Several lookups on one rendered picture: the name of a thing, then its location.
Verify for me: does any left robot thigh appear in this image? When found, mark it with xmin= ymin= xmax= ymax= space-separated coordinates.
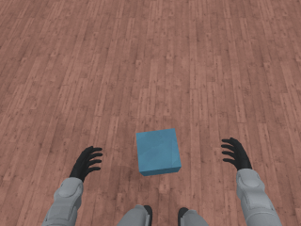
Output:
xmin=117 ymin=208 xmax=151 ymax=226

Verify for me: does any robot right forearm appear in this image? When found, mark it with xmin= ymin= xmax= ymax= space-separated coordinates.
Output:
xmin=236 ymin=169 xmax=282 ymax=226

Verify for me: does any left robot hand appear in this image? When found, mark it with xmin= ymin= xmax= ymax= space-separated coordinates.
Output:
xmin=69 ymin=146 xmax=103 ymax=182

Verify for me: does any robot right foot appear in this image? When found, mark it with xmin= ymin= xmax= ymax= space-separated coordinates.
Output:
xmin=178 ymin=207 xmax=189 ymax=226

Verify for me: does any carton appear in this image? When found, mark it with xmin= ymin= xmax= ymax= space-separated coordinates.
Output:
xmin=135 ymin=128 xmax=182 ymax=176

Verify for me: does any robot left forearm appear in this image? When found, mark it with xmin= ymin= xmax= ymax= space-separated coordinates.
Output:
xmin=41 ymin=177 xmax=84 ymax=226

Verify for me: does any right robot hand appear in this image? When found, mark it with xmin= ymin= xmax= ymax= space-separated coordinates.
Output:
xmin=221 ymin=137 xmax=253 ymax=171

